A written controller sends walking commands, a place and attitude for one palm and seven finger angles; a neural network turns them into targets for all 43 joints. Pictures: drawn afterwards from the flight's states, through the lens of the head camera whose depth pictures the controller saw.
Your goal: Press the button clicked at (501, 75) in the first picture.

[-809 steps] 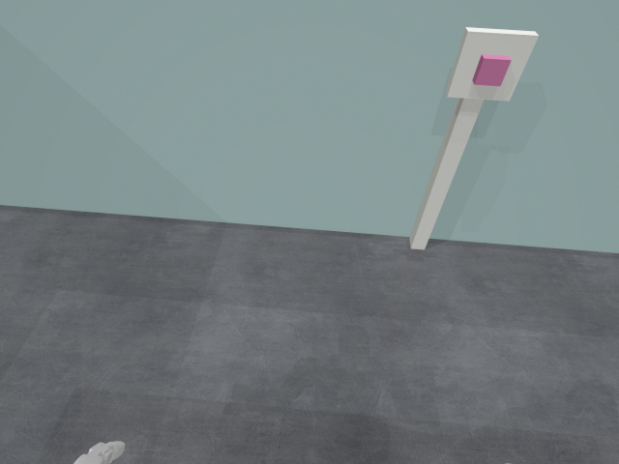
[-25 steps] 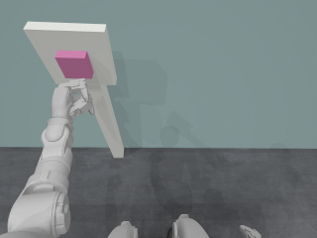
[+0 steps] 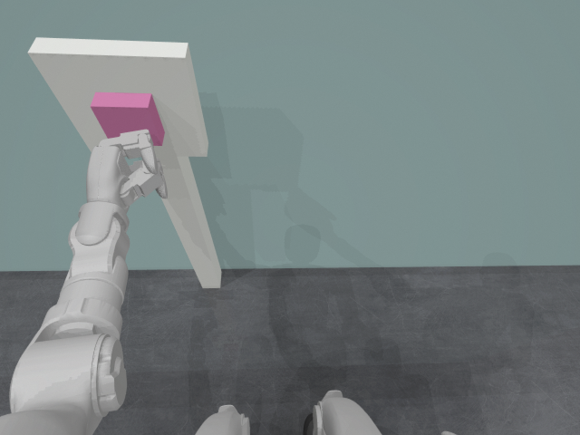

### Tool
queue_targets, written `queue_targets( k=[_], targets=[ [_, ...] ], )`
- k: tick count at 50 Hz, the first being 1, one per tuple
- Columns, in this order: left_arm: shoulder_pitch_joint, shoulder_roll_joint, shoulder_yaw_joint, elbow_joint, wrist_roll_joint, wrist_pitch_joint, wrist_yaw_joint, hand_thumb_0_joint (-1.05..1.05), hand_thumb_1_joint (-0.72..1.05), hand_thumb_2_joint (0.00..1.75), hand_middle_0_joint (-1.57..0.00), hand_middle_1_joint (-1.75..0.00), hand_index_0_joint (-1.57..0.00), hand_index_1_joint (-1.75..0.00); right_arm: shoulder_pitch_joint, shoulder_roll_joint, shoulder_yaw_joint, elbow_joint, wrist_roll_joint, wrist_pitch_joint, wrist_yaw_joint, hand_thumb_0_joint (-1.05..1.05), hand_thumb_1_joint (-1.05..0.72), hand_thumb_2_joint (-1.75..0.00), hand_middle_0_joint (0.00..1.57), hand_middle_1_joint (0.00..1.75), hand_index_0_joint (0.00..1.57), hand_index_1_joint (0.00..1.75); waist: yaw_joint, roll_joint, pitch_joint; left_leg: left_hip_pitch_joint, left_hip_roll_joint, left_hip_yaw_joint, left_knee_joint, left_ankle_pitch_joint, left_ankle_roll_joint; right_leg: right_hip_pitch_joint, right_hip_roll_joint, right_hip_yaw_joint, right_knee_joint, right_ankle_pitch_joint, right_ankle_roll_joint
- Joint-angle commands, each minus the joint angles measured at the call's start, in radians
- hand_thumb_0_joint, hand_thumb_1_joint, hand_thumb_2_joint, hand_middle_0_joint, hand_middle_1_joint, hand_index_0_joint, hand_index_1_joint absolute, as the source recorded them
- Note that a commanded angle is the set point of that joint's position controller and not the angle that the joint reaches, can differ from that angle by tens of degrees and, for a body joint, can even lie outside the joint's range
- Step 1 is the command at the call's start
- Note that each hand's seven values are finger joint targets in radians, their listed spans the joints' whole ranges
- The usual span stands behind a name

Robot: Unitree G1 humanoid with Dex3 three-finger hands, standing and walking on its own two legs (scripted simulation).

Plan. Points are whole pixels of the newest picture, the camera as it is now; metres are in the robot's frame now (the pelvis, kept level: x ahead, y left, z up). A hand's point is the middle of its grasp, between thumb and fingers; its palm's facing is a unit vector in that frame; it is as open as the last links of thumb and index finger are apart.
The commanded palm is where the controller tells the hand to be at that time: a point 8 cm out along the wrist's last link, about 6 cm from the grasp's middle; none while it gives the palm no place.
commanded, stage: press the button with the knuckle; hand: left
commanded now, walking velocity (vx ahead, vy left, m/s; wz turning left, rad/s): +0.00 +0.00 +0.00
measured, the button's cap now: (131, 118) +0.53 +0.21 +0.10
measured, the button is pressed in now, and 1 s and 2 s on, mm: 0 10 0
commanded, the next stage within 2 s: hold the button down briefly in 0.58 s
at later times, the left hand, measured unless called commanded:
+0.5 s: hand (157, 163) +0.48 +0.17 +0.06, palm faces +0.00 -1.00 -0.04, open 2.8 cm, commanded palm +0.48 +0.22 +0.07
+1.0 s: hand (155, 161) +0.48 +0.17 +0.06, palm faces -0.01 -1.00 -0.05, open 2.8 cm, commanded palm +0.49 +0.21 +0.07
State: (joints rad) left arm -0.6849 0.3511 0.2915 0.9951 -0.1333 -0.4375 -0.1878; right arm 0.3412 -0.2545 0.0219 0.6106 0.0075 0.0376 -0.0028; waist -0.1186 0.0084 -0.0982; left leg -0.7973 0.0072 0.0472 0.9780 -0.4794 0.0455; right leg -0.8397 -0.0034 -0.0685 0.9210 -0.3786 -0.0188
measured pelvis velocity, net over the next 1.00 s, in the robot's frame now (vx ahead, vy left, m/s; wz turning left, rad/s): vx -0.04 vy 0.00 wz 0.03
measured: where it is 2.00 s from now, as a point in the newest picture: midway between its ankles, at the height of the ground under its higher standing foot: outside the picture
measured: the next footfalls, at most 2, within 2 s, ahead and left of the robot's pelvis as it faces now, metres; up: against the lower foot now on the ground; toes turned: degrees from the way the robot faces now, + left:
none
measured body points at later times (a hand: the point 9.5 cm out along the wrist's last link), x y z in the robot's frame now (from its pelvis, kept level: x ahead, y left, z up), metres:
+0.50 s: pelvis -0.02 +0.00 -0.01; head +0.10 +0.02 +0.42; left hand +0.47 +0.23 +0.06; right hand +0.01 -0.27 -0.12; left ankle -0.01 +0.09 -0.68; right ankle +0.03 -0.11 -0.68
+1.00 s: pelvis -0.04 +0.00 -0.02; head +0.09 +0.03 +0.41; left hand +0.47 +0.23 +0.07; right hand -0.03 -0.27 -0.12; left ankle -0.01 +0.09 -0.68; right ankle +0.03 -0.11 -0.68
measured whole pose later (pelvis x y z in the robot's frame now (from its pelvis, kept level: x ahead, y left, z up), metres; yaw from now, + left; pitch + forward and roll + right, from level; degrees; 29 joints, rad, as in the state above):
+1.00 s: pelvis -0.04 +0.00 -0.02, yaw +2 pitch +21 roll -3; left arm -1.02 0.53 0.29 1.28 -0.07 -0.43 -0.19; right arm 0.39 -0.28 0.07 0.64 -0.01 -0.04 -0.02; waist -0.21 0.01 -0.09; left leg -1.03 0.00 0.00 1.10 -0.44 0.04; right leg -1.03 -0.01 -0.12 1.00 -0.34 -0.03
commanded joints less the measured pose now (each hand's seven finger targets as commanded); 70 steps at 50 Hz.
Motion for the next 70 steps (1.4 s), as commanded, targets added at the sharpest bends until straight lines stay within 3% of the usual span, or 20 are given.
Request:
queue_targets(
  k=[1, 3, 6, 9, 10, 15, 21, 23, 29, 32, 34, 36, 41, 46, 51, 54, 57, 63, 67, 70],
  targets=[
    [-0.425, 0.214, 0.047, -0.207, -0.012, -0.085, 0.001, 0.00, 0.90, 0.90, -1.30, -1.50, -1.30, -1.50, 0.117, -0.167, -0.062, -0.066, -0.005, -0.021, -0.003, 0.00, -0.90, -0.90, 0.20, 0.30, 0.20, 0.30, -0.003, 0.067, -0.446, 0.233, 0.006, -0.088, -0.117, 0.425, -0.036, 0.238, 0.029, 0.042, -0.068, 0.305, -0.009],
    [-0.452, 0.191, 0.023, -0.186, -0.006, -0.082, 0.000, 0.00, 0.90, 0.90, -1.30, -1.50, -1.30, -1.50, 0.118, -0.165, -0.062, -0.061, -0.003, -0.016, -0.003, 0.00, -0.90, -0.90, 0.20, 0.30, 0.20, 0.30, -0.017, 0.069, -0.432, 0.230, 0.006, -0.088, -0.117, 0.414, -0.036, 0.220, 0.029, 0.043, -0.071, 0.295, -0.006],
    [-0.466, 0.238, 0.063, -0.146, -0.001, -0.074, 0.005, 0.00, 0.90, 0.90, -1.30, -1.50, -1.30, -1.50, 0.129, -0.174, -0.062, -0.056, -0.007, -0.011, -0.006, 0.00, -0.90, -0.90, 0.20, 0.30, 0.20, 0.30, -0.016, 0.055, -0.417, 0.198, 0.005, -0.088, -0.119, 0.378, -0.032, 0.224, 0.029, 0.044, -0.074, 0.275, -0.007],
    [-0.519, 0.210, 0.035, -0.138, 0.003, -0.077, 0.003, 0.00, 0.90, 0.90, -1.30, -1.50, -1.30, -1.50, 0.132, -0.169, -0.059, -0.052, -0.009, -0.011, -0.005, 0.00, -0.90, -0.90, 0.20, 0.30, 0.20, 0.30, -0.032, 0.072, -0.418, 0.205, 0.004, -0.091, -0.116, 0.368, -0.032, 0.203, 0.028, 0.043, -0.075, 0.265, -0.005],
    [-0.513, 0.239, 0.060, -0.111, 0.004, -0.076, 0.005, 0.00, 0.90, 0.90, -1.30, -1.50, -1.30, -1.50, 0.136, -0.173, -0.059, -0.048, -0.008, -0.010, -0.006, 0.00, -0.90, -0.90, 0.20, 0.30, 0.20, 0.30, -0.029, 0.049, -0.400, 0.183, 0.004, -0.090, -0.117, 0.342, -0.030, 0.205, 0.029, 0.044, -0.080, 0.248, -0.005],
    [-0.644, 0.242, 0.034, -0.061, 0.018, -0.079, 0.010, 0.00, 0.90, 0.90, -1.30, -1.50, -1.30, -1.50, 0.143, -0.181, -0.054, -0.034, -0.011, -0.015, -0.012, 0.00, -0.90, -0.90, 0.20, 0.30, 0.20, 0.30, -0.074, 0.069, -0.366, 0.154, 0.003, -0.105, -0.111, 0.239, -0.025, 0.129, 0.027, 0.047, -0.084, 0.153, -0.002],
    [-0.747, 0.282, 0.045, -0.028, 0.032, -0.083, 0.012, 0.00, 0.90, 0.90, -1.30, -1.50, -1.30, -1.50, 0.170, -0.193, -0.049, -0.020, -0.022, -0.025, -0.015, 0.00, -0.90, -0.90, 0.20, 0.30, 0.20, 0.30, -0.100, 0.097, -0.435, 0.170, 0.003, -0.128, -0.089, 0.244, -0.024, 0.092, 0.028, 0.044, -0.065, 0.136, -0.004],
    [-0.780, 0.302, 0.052, -0.002, 0.031, -0.074, 0.012, 0.00, 0.90, 0.90, -1.30, -1.50, -1.30, -1.50, 0.173, -0.198, -0.048, -0.014, -0.019, -0.027, -0.017, 0.00, -0.90, -0.90, 0.20, 0.30, 0.20, 0.30, -0.114, 0.075, -0.415, 0.137, 0.004, -0.128, -0.084, 0.196, -0.019, 0.079, 0.029, 0.048, -0.073, 0.103, 0.000],
    [-0.866, 0.284, 0.016, 0.031, 0.030, -0.050, 0.023, 0.00, 0.90, 0.90, -1.30, -1.50, -1.30, -1.50, 0.182, -0.206, -0.039, -0.006, -0.020, -0.042, -0.023, 0.00, -0.90, -0.90, 0.20, 0.30, 0.20, 0.30, -0.151, 0.104, -0.387, 0.108, 0.001, -0.139, -0.086, 0.097, -0.016, 0.015, 0.028, 0.047, -0.079, 0.032, 0.003],
    [-0.920, 0.337, 0.039, 0.005, 0.037, -0.055, 0.032, 0.00, 0.90, 0.90, -1.30, -1.50, -1.30, -1.50, 0.191, -0.211, -0.038, -0.010, -0.023, -0.055, -0.028, 0.00, -0.90, -0.90, 0.20, 0.30, 0.20, 0.30, -0.151, 0.133, -0.434, 0.105, -0.002, -0.141, -0.083, 0.085, -0.014, 0.026, 0.026, 0.051, -0.072, 0.022, 0.002],
    [-0.927, 0.290, -0.001, 0.029, 0.040, -0.051, 0.034, 0.00, 0.90, 0.90, -1.30, -1.50, -1.30, -1.50, 0.192, -0.209, -0.034, -0.005, -0.024, -0.062, -0.025, 0.00, -0.90, -0.90, 0.20, 0.30, 0.20, 0.30, -0.164, 0.136, -0.409, 0.109, 0.000, -0.151, -0.086, 0.064, -0.016, -0.010, 0.027, 0.044, -0.072, 0.008, 0.001],
    [-0.938, 0.313, 0.011, 0.026, 0.039, -0.052, 0.037, 0.00, 0.90, 0.90, -1.30, -1.50, -1.30, -1.50, 0.195, -0.213, -0.032, -0.007, -0.025, -0.068, -0.026, 0.00, -0.90, -0.90, 0.20, 0.30, 0.20, 0.30, -0.168, 0.131, -0.407, 0.086, -0.002, -0.148, -0.084, 0.036, -0.012, -0.002, 0.027, 0.049, -0.074, -0.009, 0.001],
    [-0.938, 0.357, 0.032, 0.051, 0.040, -0.044, 0.033, 0.00, 0.90, 0.90, -1.30, -1.50, -1.30, -1.50, 0.195, -0.219, -0.026, -0.013, -0.022, -0.081, -0.030, 0.00, -0.90, -0.90, 0.20, 0.30, 0.20, 0.30, -0.172, 0.092, -0.400, 0.018, -0.004, -0.138, -0.080, -0.018, -0.005, 0.023, 0.027, 0.061, -0.083, -0.046, 0.004],
    [-0.949, 0.388, 0.037, 0.051, 0.048, -0.036, 0.032, 0.00, 0.90, 0.90, -1.30, -1.50, -1.30, -1.50, 0.194, -0.223, -0.021, -0.020, -0.019, -0.093, -0.032, 0.00, -0.90, -0.90, 0.20, 0.30, 0.20, 0.30, -0.166, 0.144, -0.388, 0.007, -0.003, -0.140, -0.086, -0.064, -0.007, -0.002, 0.025, 0.061, -0.076, -0.073, 0.001],
    [-0.938, 0.346, 0.018, 0.063, 0.039, -0.021, 0.033, 0.00, 0.90, 0.90, -1.30, -1.50, -1.30, -1.50, 0.203, -0.225, -0.020, -0.024, -0.021, -0.100, -0.029, 0.00, -0.90, -0.90, 0.20, 0.30, 0.20, 0.30, -0.172, 0.129, -0.388, 0.023, 0.000, -0.155, -0.094, -0.071, -0.008, -0.022, 0.024, 0.051, -0.074, -0.071, 0.002],
    [-0.919, 0.378, 0.050, 0.063, 0.041, -0.009, 0.034, 0.00, 0.90, 0.90, -1.30, -1.50, -1.30, -1.50, 0.208, -0.230, -0.024, -0.027, -0.022, -0.099, -0.027, 0.00, -0.90, -0.90, 0.20, 0.30, 0.20, 0.30, -0.156, 0.124, -0.412, 0.024, 0.000, -0.154, -0.090, -0.060, -0.010, -0.011, 0.023, 0.050, -0.069, -0.065, 0.002],
    [-0.896, 0.324, 0.023, 0.045, 0.046, -0.011, 0.035, 0.00, 0.90, 0.90, -1.30, -1.50, -1.30, -1.50, 0.207, -0.225, -0.027, -0.032, -0.026, -0.096, -0.018, 0.00, -0.90, -0.90, 0.20, 0.30, 0.20, 0.30, -0.144, 0.161, -0.415, 0.072, 0.003, -0.165, -0.099, -0.042, -0.016, -0.042, 0.022, 0.038, -0.057, -0.050, -0.002],
    [-0.785, 0.293, 0.030, 0.026, 0.042, -0.012, 0.041, 0.00, 0.90, 0.90, -1.30, -1.50, -1.30, -1.50, 0.200, -0.223, -0.037, -0.045, -0.025, -0.079, -0.009, 0.00, -0.90, -0.90, 0.20, 0.30, 0.20, 0.30, -0.117, 0.090, -0.402, 0.081, 0.007, -0.160, -0.107, -0.006, -0.017, -0.010, 0.023, 0.032, -0.062, -0.031, -0.003],
    [-0.710, 0.278, 0.027, -0.032, 0.041, -0.029, 0.034, 0.00, 0.90, 0.90, -1.30, -1.50, -1.30, -1.50, 0.190, -0.215, -0.041, -0.061, -0.022, -0.065, -0.004, 0.00, -0.90, -0.90, 0.20, 0.30, 0.20, 0.30, -0.084, 0.124, -0.425, 0.125, 0.006, -0.148, -0.111, 0.068, -0.022, 0.023, 0.025, 0.031, -0.060, 0.008, -0.010],
    [-0.629, 0.245, 0.017, -0.070, 0.030, -0.034, 0.030, 0.00, 0.90, 0.90, -1.30, -1.50, -1.30, -1.50, 0.177, -0.206, -0.046, -0.075, -0.018, -0.051, 0.000, 0.00, -0.90, -0.90, 0.20, 0.30, 0.20, 0.30, -0.067, 0.095, -0.419, 0.146, 0.007, -0.137, -0.120, 0.128, -0.024, 0.066, 0.028, 0.027, -0.069, 0.043, -0.009]
  ],
)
